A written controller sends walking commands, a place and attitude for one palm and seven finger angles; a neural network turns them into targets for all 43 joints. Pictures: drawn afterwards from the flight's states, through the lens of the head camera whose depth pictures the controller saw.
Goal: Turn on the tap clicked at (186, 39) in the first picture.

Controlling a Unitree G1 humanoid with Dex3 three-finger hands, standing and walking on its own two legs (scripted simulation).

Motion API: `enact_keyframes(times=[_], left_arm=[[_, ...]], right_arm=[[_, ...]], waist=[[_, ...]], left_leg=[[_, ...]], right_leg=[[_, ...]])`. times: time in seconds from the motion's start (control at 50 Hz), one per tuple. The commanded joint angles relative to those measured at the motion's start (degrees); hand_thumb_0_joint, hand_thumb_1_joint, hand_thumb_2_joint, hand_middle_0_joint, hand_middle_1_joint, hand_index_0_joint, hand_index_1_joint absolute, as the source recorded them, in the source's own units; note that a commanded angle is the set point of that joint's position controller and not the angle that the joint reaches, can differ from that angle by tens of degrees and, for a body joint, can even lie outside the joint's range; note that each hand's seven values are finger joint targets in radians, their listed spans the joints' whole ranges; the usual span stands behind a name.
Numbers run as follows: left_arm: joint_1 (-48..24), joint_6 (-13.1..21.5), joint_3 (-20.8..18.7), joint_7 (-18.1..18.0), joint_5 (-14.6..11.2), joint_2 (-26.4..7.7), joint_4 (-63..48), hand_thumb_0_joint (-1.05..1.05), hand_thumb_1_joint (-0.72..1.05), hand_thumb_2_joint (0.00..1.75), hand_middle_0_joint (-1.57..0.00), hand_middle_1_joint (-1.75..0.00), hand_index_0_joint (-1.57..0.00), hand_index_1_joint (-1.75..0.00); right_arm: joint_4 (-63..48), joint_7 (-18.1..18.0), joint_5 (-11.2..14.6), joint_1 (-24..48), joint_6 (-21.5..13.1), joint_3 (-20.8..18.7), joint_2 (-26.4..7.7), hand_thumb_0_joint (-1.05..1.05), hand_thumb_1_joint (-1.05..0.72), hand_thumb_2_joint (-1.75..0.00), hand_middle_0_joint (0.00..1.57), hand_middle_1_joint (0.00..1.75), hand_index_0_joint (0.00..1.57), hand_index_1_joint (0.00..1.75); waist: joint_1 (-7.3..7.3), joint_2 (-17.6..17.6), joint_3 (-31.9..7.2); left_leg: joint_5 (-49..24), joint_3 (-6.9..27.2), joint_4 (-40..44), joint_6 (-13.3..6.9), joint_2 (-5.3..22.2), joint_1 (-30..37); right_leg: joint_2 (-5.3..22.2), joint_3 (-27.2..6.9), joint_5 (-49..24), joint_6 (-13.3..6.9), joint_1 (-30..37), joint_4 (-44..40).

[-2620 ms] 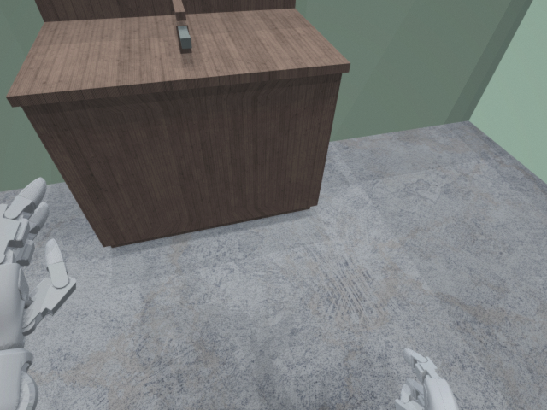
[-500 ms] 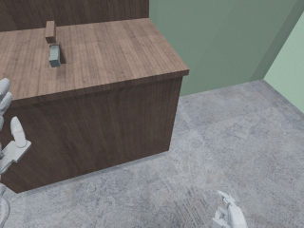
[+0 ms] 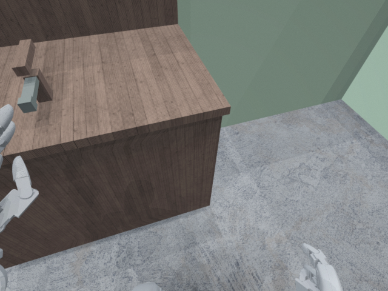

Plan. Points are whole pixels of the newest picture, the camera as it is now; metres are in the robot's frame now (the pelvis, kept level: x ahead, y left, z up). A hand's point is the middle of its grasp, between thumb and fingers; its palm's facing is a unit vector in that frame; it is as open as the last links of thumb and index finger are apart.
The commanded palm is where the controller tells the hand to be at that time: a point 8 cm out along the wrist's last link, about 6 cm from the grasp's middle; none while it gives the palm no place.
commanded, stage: take the last steps up to it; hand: left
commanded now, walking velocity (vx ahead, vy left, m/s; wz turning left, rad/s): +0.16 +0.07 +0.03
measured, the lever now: (27, 104) +0.49 +0.42 +0.10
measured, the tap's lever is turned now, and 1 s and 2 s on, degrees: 0 0 0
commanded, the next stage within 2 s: come to a stop and stand still in 0.04 s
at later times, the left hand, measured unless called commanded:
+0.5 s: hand (63, 160) +0.28 +0.22 +0.17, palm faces +0.39 -0.80 -0.45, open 7.4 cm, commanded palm +0.22 +0.27 +0.18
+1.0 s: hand (2, 193) +0.22 +0.29 +0.16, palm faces +0.41 -0.84 -0.36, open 7.4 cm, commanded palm +0.17 +0.32 +0.18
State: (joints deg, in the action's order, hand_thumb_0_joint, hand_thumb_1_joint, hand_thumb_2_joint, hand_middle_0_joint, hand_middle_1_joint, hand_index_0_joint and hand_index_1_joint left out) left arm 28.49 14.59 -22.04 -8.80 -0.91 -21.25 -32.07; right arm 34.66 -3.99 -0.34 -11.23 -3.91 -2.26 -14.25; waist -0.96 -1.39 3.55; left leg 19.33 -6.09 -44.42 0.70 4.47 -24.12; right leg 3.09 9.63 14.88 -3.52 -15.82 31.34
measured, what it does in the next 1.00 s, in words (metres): steps on the spot: left foot, then left foot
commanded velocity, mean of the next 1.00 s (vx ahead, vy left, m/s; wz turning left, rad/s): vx -0.05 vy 0.02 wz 0.00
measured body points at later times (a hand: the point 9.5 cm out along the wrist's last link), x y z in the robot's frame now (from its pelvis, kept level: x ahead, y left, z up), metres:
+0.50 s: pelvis +0.06 -0.01 +0.00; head +0.09 -0.03 +0.45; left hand +0.26 +0.27 +0.19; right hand +0.24 -0.22 -0.10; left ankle +0.05 +0.12 -0.71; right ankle +0.07 -0.09 -0.74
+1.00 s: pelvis +0.01 +0.04 +0.00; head +0.01 +0.06 +0.45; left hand +0.20 +0.33 +0.18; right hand +0.18 -0.17 -0.07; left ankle +0.06 +0.11 -0.74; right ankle +0.07 -0.09 -0.73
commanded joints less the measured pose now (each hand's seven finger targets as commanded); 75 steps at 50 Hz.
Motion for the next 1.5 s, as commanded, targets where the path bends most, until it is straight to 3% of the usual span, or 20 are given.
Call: enact_keyframes(times=[0.0,0.04,0.1,0.12,0.16,0.22,0.28,0.38,0.48,0.58,0.6,0.62,0.64,0.66,0.72,0.84,0.92,1.16,1.26,1.48], left_arm=[[-5.19,1.77,-5.52,-2.43,-0.8,-8.73,-7.15,0.0,0.9,0.9,-0.2,-0.3,-0.2,-0.3],[-8.61,1.78,-4.12,-2.11,-0.79,-8.47,-6.55,0.0,0.9,0.9,-0.2,-0.3,-0.2,-0.3],[-10.46,2.33,-2.85,-1.41,-0.62,-7.76,-5.58,0.0,0.9,0.9,-0.2,-0.3,-0.2,-0.3],[-11.21,2.55,-2.51,-1.31,0.0,-8.36,-6.75,0.0,0.9,0.9,-0.2,-0.3,-0.2,-0.3],[-9.94,2.34,-3.41,-1.23,-0.3,-9.88,-11.1,0.0,0.9,0.9,-0.2,-0.3,-0.2,-0.3],[-4.59,0.91,-3.41,-1.35,-0.72,-8.63,-12.51,0.0,0.9,0.9,-0.2,-0.3,-0.2,-0.3],[-4.15,0.1,-5.01,-1.47,-0.7,-9.34,-9.87,0.0,0.9,0.9,-0.2,-0.3,-0.2,-0.3],[-3.59,-1.37,-5.34,-1.25,-1.62,-9.27,-2.95,0.0,0.9,0.9,-0.2,-0.3,-0.2,-0.3],[-2.9,-0.95,-5.94,-1.66,-0.53,-9.47,-6.99,0.0,0.9,0.9,-0.2,-0.3,-0.2,-0.3],[-1.73,-1.1,-5.27,-2.38,-0.82,-9.7,-12.92,0.0,0.9,0.9,-0.2,-0.3,-0.2,-0.3],[-56.34,4.06,-38.02,-1.82,6.36,-51.52,-17.07,0.0,0.9,0.9,-0.2,-0.3,-0.2,-0.3],[-23.11,1.58,-14.55,1.8,1.25,-18.79,15.51,0.0,0.9,0.9,-0.2,-0.3,-0.2,-0.3],[-16.81,2.26,-9.49,2.32,-0.29,-12.81,13.05,0.0,0.9,0.9,-0.2,-0.3,-0.2,-0.3],[-15.5,3.55,-3.8,2.57,-1.59,-6.66,8.86,0.0,0.9,0.9,-0.2,-0.3,-0.2,-0.3],[-10.04,4.69,-1.1,2.18,-1.71,-7.96,-6.16,0.0,0.9,0.9,-0.2,-0.3,-0.2,-0.3],[-10.84,3.87,-6.76,1.22,-1.51,-11.63,-3.85,0.0,0.9,0.9,-0.2,-0.3,-0.2,-0.3],[-16.23,4.28,-5.94,1.61,-1.0,-10.79,-2.97,0.0,0.9,0.9,-0.2,-0.3,-0.2,-0.3],[-18.29,2.03,-1.12,2.64,0.71,-7.31,0.58,0.0,0.9,0.9,-0.2,-0.3,-0.2,-0.3],[-16.28,2.22,-2.71,2.64,0.4,-8.34,-2.82,0.0,0.9,0.9,-0.2,-0.3,-0.2,-0.3],[-12.98,1.58,-1.88,2.48,-0.28,-7.12,-1.52,0.0,0.9,0.9,-0.2,-0.3,-0.2,-0.3]], right_arm=[[-8.49,-0.65,0.09,2.56,-2.74,-0.19,-2.42,0.0,-0.9,-0.9,0.2,0.3,0.2,0.3],[-9.17,-1.07,0.71,2.79,-2.55,-0.79,-3.68,0.0,-0.9,-0.9,0.2,0.3,0.2,0.3],[-9.29,-0.9,0.61,3.0,-2.85,0.06,-4.02,0.0,-0.9,-0.9,0.2,0.3,0.2,0.3],[-9.18,-0.66,0.18,3.18,-3.5,0.23,-3.41,0.0,-0.9,-0.9,0.2,0.3,0.2,0.3],[-8.75,-0.1,-0.01,3.23,-4.3,0.06,-3.44,0.0,-0.9,-0.9,0.2,0.3,0.2,0.3],[-8.8,0.99,0.02,1.62,-5.08,0.29,-3.57,0.0,-0.9,-0.9,0.2,0.3,0.2,0.3],[-8.96,0.75,-0.01,2.37,-4.82,1.26,-3.18,0.0,-0.9,-0.9,0.2,0.3,0.2,0.3],[-8.77,0.36,0.54,2.89,-3.2,1.51,-1.32,0.0,-0.9,-0.9,0.2,0.3,0.2,0.3],[-9.7,-0.52,0.23,5.99,-1.37,2.35,-0.64,0.0,-0.9,-0.9,0.2,0.3,0.2,0.3],[-10.19,-1.02,0.13,3.85,-0.6,0.65,-2.69,0.0,-0.9,-0.9,0.2,0.3,0.2,0.3],[-10.08,-1.06,-1.75,-3.69,-6.07,-2.45,-3.59,0.0,-0.9,-0.9,0.2,0.3,0.2,0.3],[-7.99,0.33,-0.15,-1.16,-6.89,-1.71,-0.69,0.0,-0.9,-0.9,0.2,0.3,0.2,0.3],[-9.67,1.11,1.47,0.15,-7.15,-0.88,-2.68,0.0,-0.9,-0.9,0.2,0.3,0.2,0.3],[-9.29,2.14,2.0,1.09,-7.27,-0.47,-2.05,0.0,-0.9,-0.9,0.2,0.3,0.2,0.3],[-10.67,3.82,1.32,3.81,-8.28,-1.01,-4.85,0.0,-0.9,-0.9,0.2,0.3,0.2,0.3],[-11.83,3.09,1.27,4.15,-8.54,0.16,-4.78,0.0,-0.9,-0.9,0.2,0.3,0.2,0.3],[-11.5,2.65,1.01,3.77,-9.27,0.64,-4.03,0.0,-0.9,-0.9,0.2,0.3,0.2,0.3],[-9.72,2.87,-0.17,3.5,-9.25,1.31,-3.94,0.0,-0.9,-0.9,0.2,0.3,0.2,0.3],[-10.66,2.56,-0.33,4.15,-8.5,1.43,-3.86,0.0,-0.9,-0.9,0.2,0.3,0.2,0.3],[-10.59,2.06,-0.28,4.1,-7.11,1.25,-4.24,0.0,-0.9,-0.9,0.2,0.3,0.2,0.3]], waist=[[0.88,-2.54,-9.08],[0.69,1.57,-6.83],[0.17,20.77,-4.03],[0.31,19.32,-3.13],[1.58,13.46,-6.83],[0.86,14.9,-11.9],[0.76,10.97,-11.06],[0.68,-7.84,-11.81],[1.53,-6.62,-13.11],[0.9,-0.33,-14.74],[4.96,-8.75,-2.41],[3.9,-9.96,-11.3],[3.49,0.35,-9.81],[2.31,9.67,-13.45],[3.86,11.56,-13.27],[3.35,3.6,-5.22],[3.08,8.56,-5.39],[2.58,3.93,-2.97],[2.63,8.84,-7.11],[2.65,4.48,-8.07]], left_leg=[[-5.58,-2.95,14.45,-0.7,-2.4,10.51],[-3.71,0.63,19.28,-2.31,0.21,13.17],[-1.84,26.44,30.62,-11.01,15.81,13.87],[-4.64,28.76,30.89,-12.72,17.06,13.92],[-25.96,20.45,24.35,-11.19,14.72,19.54],[-44.66,9.04,18.91,-5.85,10.42,22.52],[-35.61,5.33,16.82,-1.93,8.45,13.84],[5.04,3.84,0.39,1.69,-2.84,2.26],[4.65,5.01,3.54,1.17,-3.26,1.37],[-18.19,4.89,19.82,0.2,-0.6,13.97],[-16.17,-0.48,13.44,-0.18,-2.39,0.91],[-12.29,6.7,10.54,-0.85,-5.55,7.12],[-11.23,4.81,13.68,-0.11,-3.34,10.57],[-14.92,3.82,18.24,-0.32,-2.97,13.9],[-19.99,10.16,22.47,-3.01,2.58,11.87],[12.12,12.07,31.28,-3.95,3.14,-2.73],[14.62,11.72,32.15,-4.16,3.14,-1.68],[10.61,9.76,30.1,-1.32,-1.38,7.73],[5.86,10.87,32.41,-0.78,-0.26,10.88],[-8.97,8.73,27.87,0.16,-1.83,11.88]], right_leg=[[11.04,-11.59,2.96,-2.6,2.8,-9.47],[8.65,-11.86,6.8,-0.56,0.04,-5.06],[-1.38,-5.12,19.45,3.46,-11.57,17.71],[-0.62,-7.21,18.5,3.32,-13.23,21.77],[-0.16,-8.0,13.33,4.1,-11.88,15.37],[-2.3,-5.0,4.55,4.37,-2.69,1.02],[-1.21,-6.23,-12.69,4.06,8.59,-6.3],[13.11,-21.04,-53.73,-3.32,12.81,-6.81],[12.73,-15.82,-50.51,-3.04,16.41,-4.42],[7.73,-13.31,-27.49,0.66,9.76,-2.46],[5.35,-17.86,-28.24,3.45,1.76,-8.5],[11.29,-23.96,-26.58,-3.13,2.12,-7.39],[11.02,-25.54,-28.56,-2.08,4.6,-8.97],[8.65,-19.85,-26.7,-1.43,8.97,-5.58],[1.52,-11.97,-8.55,2.41,8.99,-1.93],[-0.88,-10.48,6.09,2.89,10.19,-2.62],[-1.94,-10.3,3.67,2.73,11.11,-2.45],[-3.87,-16.26,8.29,2.75,2.35,-15.83],[-5.06,-13.82,0.61,3.01,5.63,-12.28],[-3.78,-13.01,-9.57,2.86,8.21,-12.76]])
